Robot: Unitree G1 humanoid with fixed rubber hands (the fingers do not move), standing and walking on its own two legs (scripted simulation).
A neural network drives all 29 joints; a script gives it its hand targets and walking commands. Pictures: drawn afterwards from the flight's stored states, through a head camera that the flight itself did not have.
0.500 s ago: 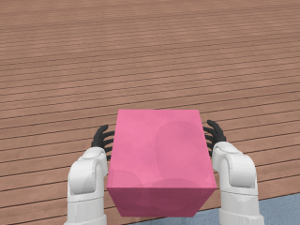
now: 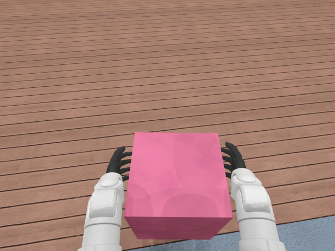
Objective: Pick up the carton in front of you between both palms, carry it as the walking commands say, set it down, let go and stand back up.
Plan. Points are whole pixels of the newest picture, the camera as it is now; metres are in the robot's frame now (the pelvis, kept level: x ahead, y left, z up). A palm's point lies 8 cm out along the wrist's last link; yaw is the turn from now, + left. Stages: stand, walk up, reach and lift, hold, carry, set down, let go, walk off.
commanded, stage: carry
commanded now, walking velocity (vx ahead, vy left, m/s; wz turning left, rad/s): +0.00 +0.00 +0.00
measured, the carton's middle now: (175, 189) +0.29 +0.00 -0.04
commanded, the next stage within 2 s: hold in 1.50 s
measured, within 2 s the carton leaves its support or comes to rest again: neither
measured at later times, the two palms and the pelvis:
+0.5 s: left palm (108, 195) +0.24 +0.15 +0.04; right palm (240, 190) +0.25 -0.15 +0.04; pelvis -0.05 +0.00 +0.00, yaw +1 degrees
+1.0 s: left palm (101, 208) +0.21 +0.16 +0.04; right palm (240, 202) +0.22 -0.14 +0.04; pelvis -0.08 +0.01 +0.00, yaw +1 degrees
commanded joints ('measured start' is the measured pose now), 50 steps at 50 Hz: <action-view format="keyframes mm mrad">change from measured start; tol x2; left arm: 1 -475 -845 -596 -115 -247 -35 -189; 5 -430 -816 -558 -83 -222 -13 -189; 14 -504 -840 -553 -71 -227 -20 -198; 26 -517 -857 -517 -12 -208 -11 -207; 50 -534 -874 -516 -13 -211 -6 -214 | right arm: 1 -421 845 607 -79 247 -15 206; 6 -385 815 567 -47 220 9 202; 16 -449 846 562 -31 221 3 207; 27 -471 857 536 18 210 12 217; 50 -486 873 533 20 215 16 224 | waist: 1 0 13 -322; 28 5 -6 -219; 50 2 -4 -232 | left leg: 1 69 102 -67 17 756 -6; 4 63 96 -71 13 688 -6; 7 74 113 -78 4 720 4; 9 66 122 -81 2 706 13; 14 13 109 -84 -19 512 23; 17 0 104 -90 -34 431 25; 27 -38 104 -107 -75 299 35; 35 -57 105 -115 -89 254 42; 50 -69 108 -122 -89 268 48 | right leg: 1 204 -88 72 27 671 -25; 2 212 -97 79 32 704 -31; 4 202 -104 83 38 699 -35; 9 136 -97 78 40 497 -23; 11 134 -101 83 31 449 -25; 16 136 -113 98 0 430 -30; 27 121 -114 108 -51 303 -27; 34 115 -114 110 -66 263 -23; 50 111 -113 106 -66 257 -15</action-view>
